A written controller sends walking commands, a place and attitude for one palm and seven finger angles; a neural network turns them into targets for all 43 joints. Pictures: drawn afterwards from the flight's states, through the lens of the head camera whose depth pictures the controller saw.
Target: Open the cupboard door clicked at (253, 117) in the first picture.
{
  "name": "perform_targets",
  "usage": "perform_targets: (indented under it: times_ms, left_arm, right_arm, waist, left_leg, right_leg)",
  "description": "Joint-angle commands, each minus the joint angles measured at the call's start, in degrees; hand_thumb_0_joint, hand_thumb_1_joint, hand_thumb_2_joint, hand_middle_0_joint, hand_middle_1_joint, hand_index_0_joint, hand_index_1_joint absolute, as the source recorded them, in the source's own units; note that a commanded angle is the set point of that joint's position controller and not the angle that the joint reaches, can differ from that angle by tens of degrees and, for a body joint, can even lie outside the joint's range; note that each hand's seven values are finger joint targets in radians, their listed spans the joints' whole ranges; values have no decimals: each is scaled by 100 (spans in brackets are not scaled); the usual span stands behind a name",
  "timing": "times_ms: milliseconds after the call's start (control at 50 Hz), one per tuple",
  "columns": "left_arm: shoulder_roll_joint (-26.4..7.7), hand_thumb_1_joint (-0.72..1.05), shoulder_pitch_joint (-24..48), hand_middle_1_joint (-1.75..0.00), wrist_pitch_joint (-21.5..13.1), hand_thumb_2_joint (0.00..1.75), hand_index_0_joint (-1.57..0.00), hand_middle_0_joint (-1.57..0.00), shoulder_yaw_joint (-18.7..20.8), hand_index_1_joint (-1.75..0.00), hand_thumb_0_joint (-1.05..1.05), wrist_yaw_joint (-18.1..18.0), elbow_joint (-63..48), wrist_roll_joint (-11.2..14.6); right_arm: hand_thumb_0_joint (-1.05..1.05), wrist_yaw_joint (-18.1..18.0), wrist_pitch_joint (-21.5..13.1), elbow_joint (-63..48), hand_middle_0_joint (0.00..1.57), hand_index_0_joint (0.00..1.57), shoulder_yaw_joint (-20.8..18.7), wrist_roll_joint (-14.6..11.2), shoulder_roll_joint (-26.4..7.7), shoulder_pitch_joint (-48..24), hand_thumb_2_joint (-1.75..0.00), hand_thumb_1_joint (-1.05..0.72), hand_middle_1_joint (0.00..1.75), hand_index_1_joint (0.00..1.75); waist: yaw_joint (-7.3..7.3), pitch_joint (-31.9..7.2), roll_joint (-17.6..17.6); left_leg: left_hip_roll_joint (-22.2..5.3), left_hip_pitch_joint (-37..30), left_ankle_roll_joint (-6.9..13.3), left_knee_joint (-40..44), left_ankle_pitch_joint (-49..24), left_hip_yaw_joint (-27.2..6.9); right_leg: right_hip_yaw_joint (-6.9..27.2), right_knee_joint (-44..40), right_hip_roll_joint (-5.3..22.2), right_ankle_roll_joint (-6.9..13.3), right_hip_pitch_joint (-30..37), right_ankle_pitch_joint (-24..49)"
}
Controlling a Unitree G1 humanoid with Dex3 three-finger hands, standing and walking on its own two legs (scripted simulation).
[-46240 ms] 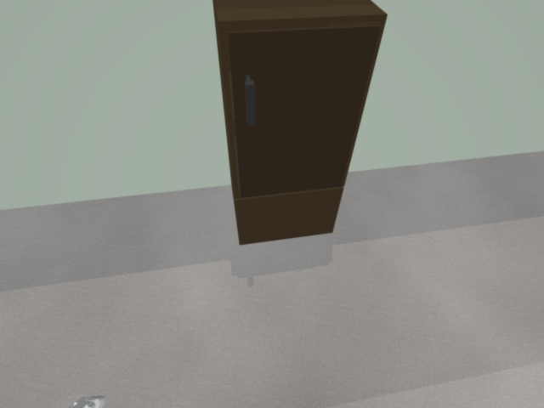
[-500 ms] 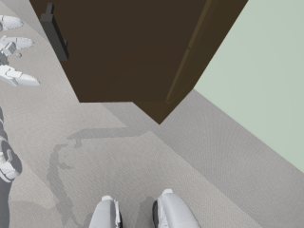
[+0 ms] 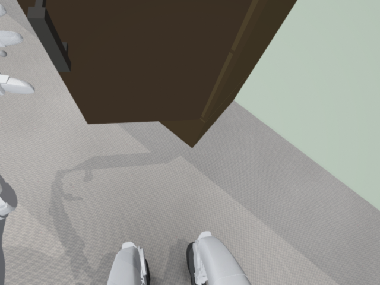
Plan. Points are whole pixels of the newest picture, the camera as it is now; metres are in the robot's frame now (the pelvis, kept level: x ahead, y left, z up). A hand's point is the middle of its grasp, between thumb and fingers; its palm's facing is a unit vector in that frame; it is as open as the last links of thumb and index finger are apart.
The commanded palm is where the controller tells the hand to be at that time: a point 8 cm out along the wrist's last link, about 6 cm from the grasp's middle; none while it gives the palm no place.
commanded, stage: move the hooked fingers beside the handle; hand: left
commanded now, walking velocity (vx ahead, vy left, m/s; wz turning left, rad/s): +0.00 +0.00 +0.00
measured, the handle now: (53, 34) +0.58 +0.20 +0.07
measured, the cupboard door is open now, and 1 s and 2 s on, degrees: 46 46 45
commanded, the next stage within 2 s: slide the fingers in behind the handle in 0.50 s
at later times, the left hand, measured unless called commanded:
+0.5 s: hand (10, 54) +0.53 +0.26 +0.08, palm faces +0.01 -1.00 +0.00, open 14.0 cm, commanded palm +0.51 +0.29 +0.07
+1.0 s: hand (22, 57) +0.52 +0.24 +0.08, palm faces +0.01 -1.00 +0.01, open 14.0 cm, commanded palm +0.51 +0.27 +0.07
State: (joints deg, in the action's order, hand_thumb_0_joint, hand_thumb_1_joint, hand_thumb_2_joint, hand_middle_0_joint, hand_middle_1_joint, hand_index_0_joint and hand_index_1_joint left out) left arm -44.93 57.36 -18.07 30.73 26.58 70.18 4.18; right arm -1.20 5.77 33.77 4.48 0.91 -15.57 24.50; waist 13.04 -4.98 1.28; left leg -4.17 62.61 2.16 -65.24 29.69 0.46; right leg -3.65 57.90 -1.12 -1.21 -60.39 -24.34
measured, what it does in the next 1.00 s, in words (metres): stands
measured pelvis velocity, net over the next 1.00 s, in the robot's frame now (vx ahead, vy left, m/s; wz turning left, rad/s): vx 0.00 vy -0.01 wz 0.01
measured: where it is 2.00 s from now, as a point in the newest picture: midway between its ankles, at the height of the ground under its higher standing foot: outside the picture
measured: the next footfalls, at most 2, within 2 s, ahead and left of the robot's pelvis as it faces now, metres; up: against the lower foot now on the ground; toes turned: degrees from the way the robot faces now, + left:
none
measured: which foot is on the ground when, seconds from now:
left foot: down 0.00-1.00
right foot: down 0.00-1.00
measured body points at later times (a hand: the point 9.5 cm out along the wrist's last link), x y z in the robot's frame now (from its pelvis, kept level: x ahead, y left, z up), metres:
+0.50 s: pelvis +0.00 +0.00 +0.00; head +0.17 +0.04 +0.42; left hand +0.52 +0.31 +0.08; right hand +0.00 -0.27 -0.09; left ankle +0.00 +0.09 -0.65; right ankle +0.02 -0.14 -0.65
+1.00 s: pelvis +0.00 -0.01 +0.00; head +0.16 +0.04 +0.42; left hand +0.52 +0.30 +0.08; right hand -0.01 -0.27 -0.09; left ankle +0.00 +0.09 -0.65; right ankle +0.02 -0.14 -0.65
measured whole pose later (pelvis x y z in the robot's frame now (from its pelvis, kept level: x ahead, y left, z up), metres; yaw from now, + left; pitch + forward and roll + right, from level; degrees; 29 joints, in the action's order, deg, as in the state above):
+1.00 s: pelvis +0.00 -0.01 +0.00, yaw +1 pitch +26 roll -5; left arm -40.3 57.5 -19.1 27.2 23.2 69.7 4.7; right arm -1.1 5.2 34.3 3.9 0.8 -15.8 22.8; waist 12.7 -5.3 1.1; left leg -4.0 62.1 1.7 -65.7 29.5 -0.3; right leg -4.3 58.6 -1.1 -0.7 -59.8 -24.5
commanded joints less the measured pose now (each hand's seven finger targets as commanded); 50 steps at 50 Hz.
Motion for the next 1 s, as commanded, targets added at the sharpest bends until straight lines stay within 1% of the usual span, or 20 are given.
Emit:
perform_targets:
  times_ms: [0, 40, 140, 180, 200, 280, 320, 360, 400, 460, 500, 540, 580, 600, 640, 780, 820, 860, 940, 980]
  left_arm:
    - [-1544, -50, 2199, -120, -346, 30, -30, -30, 18, -120, 0, -5, -1161, 139]
    - [-1419, -50, 2405, -120, -325, 30, -30, -30, -112, -120, 0, -17, -1205, 145]
    - [-1437, -50, 2381, -120, -375, 30, -30, -30, -76, -120, 0, -62, -1227, 148]
    - [-1511, -50, 2359, -120, -360, 30, -30, -30, -49, -120, 0, -89, -1058, 111]
    - [-1361, -50, 2363, -120, -328, 30, -30, -30, -176, -120, 0, -99, -978, 111]
    - [-1521, -50, 2329, -120, -436, 30, -30, -30, -36, -120, 0, -135, -1335, 93]
    - [-1245, -50, 2317, -120, -414, 30, -30, -30, -218, -120, 0, -136, -1296, 112]
    - [-1380, -50, 2422, -120, -433, 30, -30, -30, -88, -120, 0, -144, -1386, 155]
    - [-1261, -50, 2232, -120, -399, 30, -30, -30, -122, -120, 0, -156, -1335, 165]
    - [-1583, -50, 2304, -120, -407, 30, -30, -30, 67, -120, 0, -200, -1249, 134]
    - [-1423, -50, 2284, -120, -416, 30, -30, -30, -68, -120, 0, -196, -1254, 122]
    - [-1706, -50, 2286, -120, -494, 30, -30, -30, 146, -120, 0, -203, -1353, 127]
    - [-1508, -50, 2183, -120, -496, 30, -30, -30, -11, -120, 0, -149, -1257, 135]
    - [-1327, -50, 2185, -120, -452, 30, -30, -30, -161, -120, 0, -125, -1091, 151]
    - [-1377, -50, 2300, -120, -433, 30, -30, -30, -134, -120, 0, -90, -1010, 214]
    - [-1216, -50, 2462, -120, -479, 30, -30, -30, -242, -120, 0, -134, -1284, 202]
    - [-1164, -50, 2386, -120, -434, 30, -30, -30, -251, -120, 0, -175, -1170, 206]
    - [-1177, -50, 2449, -120, -429, 30, -30, -30, -237, -120, 0, -238, -1135, 195]
    - [-1221, -50, 2364, -120, -490, 30, -30, -30, -98, -120, 0, -382, -1365, 175]
    - [-983, -50, 2509, -120, -495, 30, -30, -30, -297, -120, 0, -423, -1403, 156]
  right_arm:
    - [0, -61, -29, -88, 20, 20, -490, -17, -1257, 1166, -90, -90, 30, 30]
    - [0, -82, -26, -68, 20, 20, -484, -15, -1250, 1167, -90, -90, 30, 30]
    - [0, -89, -27, -74, 20, 20, -480, -2, -1244, 1148, -90, -90, 30, 30]
    - [0, -90, -22, -68, 20, 20, -476, -8, -1251, 1132, -90, -90, 30, 30]
    - [0, -82, -19, -94, 20, 20, -453, -16, -1240, 1102, -90, -90, 30, 30]
    - [0, -67, -14, -135, 20, 20, -483, 2, -1233, 1105, -90, -90, 30, 30]
    - [0, -51, 1, -136, 20, 20, -485, -8, -1214, 1054, -90, -90, 30, 30]
    - [0, -58, 8, -114, 20, 20, -498, -7, -1235, 1088, -90, -90, 30, 30]
    - [0, -49, 11, -143, 20, 20, -498, -11, -1210, 1057, -90, -90, 30, 30]
    - [0, -74, 1, -133, 20, 20, -483, -21, -1240, 1051, -90, -90, 30, 30]
    - [0, -65, -15, -150, 20, 20, -471, -28, -1202, 1018, -90, -90, 30, 30]
    - [0, -89, -34, -168, 20, 20, -480, -21, -1227, 1025, -90, -90, 30, 30]
    - [0, -81, -34, -152, 20, 20, -473, -38, -1199, 1002, -90, -90, 30, 30]
    - [0, -73, -38, -137, 20, 20, -460, -51, -1193, 983, -90, -90, 30, 30]
    - [0, -105, -55, -146, 20, 20, -438, -63, -1218, 980, -90, -90, 30, 30]
    - [0, -100, -96, -80, 20, 20, -484, -31, -1212, 1026, -90, -90, 30, 30]
    - [0, -88, -101, -74, 20, 20, -481, -38, -1216, 1004, -90, -90, 30, 30]
    - [0, -90, -108, -63, 20, 20, -474, -42, -1212, 1007, -90, -90, 30, 30]
    - [0, -59, -122, -91, 20, 20, -495, -3, -1201, 1048, -90, -90, 30, 30]
    - [0, -35, -125, -71, 20, 20, -494, -6, -1167, 1014, -90, -90, 30, 30]
  waist:
    - [-85, -3025, 1467]
    - [3, -2934, 1428]
    - [-45, -3041, 1527]
    - [-28, -2955, 1362]
    - [16, -2814, 1311]
    - [-118, -3273, 1524]
    - [-56, -3096, 1524]
    - [-67, -3186, 1493]
    - [-91, -3201, 1401]
    - [-82, -3036, 1176]
    - [-71, -3039, 1246]
    - [-122, -3115, 1222]
    - [-121, -3114, 1298]
    - [-44, -2876, 1182]
    - [-15, -2718, 1076]
    - [-31, -3116, 1351]
    - [-15, -2969, 1178]
    - [-28, -2935, 1287]
    - [-101, -3199, 1264]
    - [-38, -3137, 1305]
  left_leg:
    - [56, -3216, -136, 644, -3579, -581]
    - [62, -3198, -105, 631, -3487, -586]
    - [61, -3287, -137, 603, -3667, -608]
    - [70, -3144, -136, 607, -3502, -605]
    - [79, -3034, -123, 627, -3378, -586]
    - [78, -3307, -157, 587, -3734, -600]
    - [64, -3307, -164, 594, -3696, -597]
    - [54, -3376, -162, 599, -3751, -616]
    - [83, -3263, -138, 612, -3658, -578]
    - [103, -2927, -90, 628, -3308, -522]
    - [129, -2866, -74, 618, -3202, -473]
    - [134, -2816, -67, 615, -3214, -468]
    - [131, -2866, -84, 619, -3180, -453]
    - [129, -2749, -70, 642, -2979, -445]
    - [149, -2538, -30, 648, -2714, -427]
    - [126, -2931, -80, 609, -2989, -496]
    - [129, -2726, -58, 607, -2763, -462]
    - [129, -2786, -72, 628, -2789, -478]
    - [138, -2923, -78, 617, -3009, -494]
    - [139, -2909, -81, 623, -2949, -487]
  right_leg:
    - [-32, -458, -278, 238, 765, 1732]
    - [-29, -470, -273, 242, 687, 1702]
    - [-35, -429, -266, 265, 697, 1773]
    - [-32, -436, -264, 243, 733, 1725]
    - [-37, -447, -268, 237, 713, 1686]
    - [-13, -387, -258, 253, 881, 1878]
    - [-29, -419, -258, 237, 736, 1791]
    - [-30, -417, -268, 239, 784, 1833]
    - [-22, -426, -268, 238, 910, 1882]
    - [18, -444, -264, 228, 1067, 1864]
    - [47, -451, -260, 221, 1111, 1876]
    - [58, -417, -269, 245, 1266, 1948]
    - [62, -439, -266, 232, 1190, 1891]
    - [52, -485, -271, 220, 1105, 1762]
    - [72, -502, -269, 231, 1128, 1648]
    - [52, -445, -244, 233, 953, 1686]
    - [57, -469, -245, 220, 973, 1579]
    - [45, -462, -246, 232, 907, 1565]
    - [29, -417, -256, 254, 1046, 1703]
    - [41, -438, -252, 228, 1009, 1690]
